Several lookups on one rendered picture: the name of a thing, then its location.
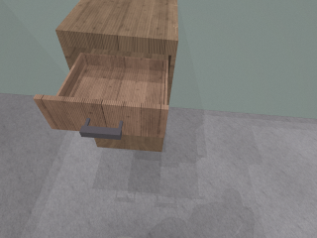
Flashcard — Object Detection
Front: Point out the handle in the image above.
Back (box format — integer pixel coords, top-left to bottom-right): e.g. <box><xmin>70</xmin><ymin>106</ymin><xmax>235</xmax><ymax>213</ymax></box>
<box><xmin>79</xmin><ymin>118</ymin><xmax>123</xmax><ymax>140</ymax></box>

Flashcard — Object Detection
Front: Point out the cabinet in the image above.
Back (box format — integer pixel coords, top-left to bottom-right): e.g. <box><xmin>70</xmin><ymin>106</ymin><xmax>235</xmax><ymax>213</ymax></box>
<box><xmin>55</xmin><ymin>0</ymin><xmax>178</xmax><ymax>152</ymax></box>

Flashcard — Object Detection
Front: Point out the drawer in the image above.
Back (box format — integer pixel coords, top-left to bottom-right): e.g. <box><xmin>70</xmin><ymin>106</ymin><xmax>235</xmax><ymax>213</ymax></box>
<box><xmin>33</xmin><ymin>53</ymin><xmax>169</xmax><ymax>138</ymax></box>

